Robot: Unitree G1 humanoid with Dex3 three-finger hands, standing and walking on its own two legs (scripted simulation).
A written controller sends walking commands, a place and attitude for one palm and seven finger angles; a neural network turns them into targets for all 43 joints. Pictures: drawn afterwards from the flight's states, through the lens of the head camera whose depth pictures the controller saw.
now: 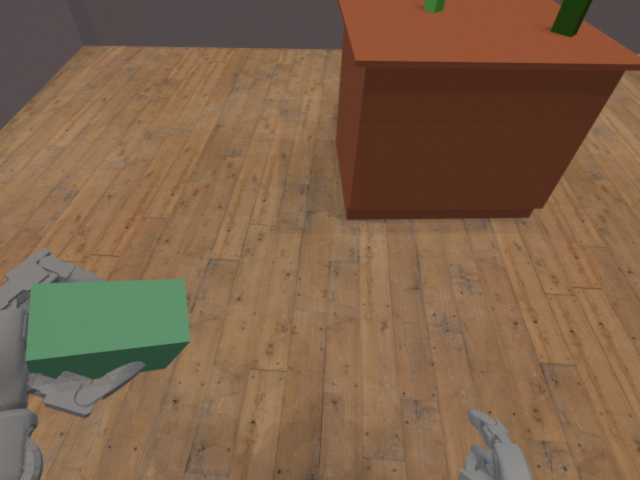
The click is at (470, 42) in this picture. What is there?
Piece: table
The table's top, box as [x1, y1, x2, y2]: [337, 0, 639, 70]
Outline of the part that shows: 337,0 355,66 639,70 639,56 583,20 577,33 571,37 549,31 560,7 560,5 552,0 445,0 443,10 436,13 429,12 422,8 424,0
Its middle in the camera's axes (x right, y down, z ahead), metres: +0.57 -0.82 +1.49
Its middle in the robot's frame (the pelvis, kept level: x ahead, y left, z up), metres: +1.69 -0.48 -0.01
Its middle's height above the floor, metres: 0.76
